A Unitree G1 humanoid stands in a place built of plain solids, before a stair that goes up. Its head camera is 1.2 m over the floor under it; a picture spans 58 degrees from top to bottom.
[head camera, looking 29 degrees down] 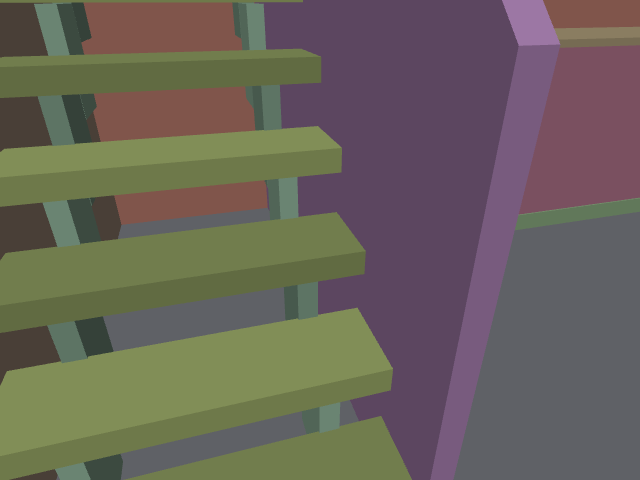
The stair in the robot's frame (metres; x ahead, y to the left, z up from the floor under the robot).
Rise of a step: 0.21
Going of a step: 0.21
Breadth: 0.90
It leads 16 degrees to the left of straight ahead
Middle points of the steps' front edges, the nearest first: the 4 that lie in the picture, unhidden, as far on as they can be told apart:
0.64 0.25 0.42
0.85 0.31 0.63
1.05 0.37 0.84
1.26 0.43 1.05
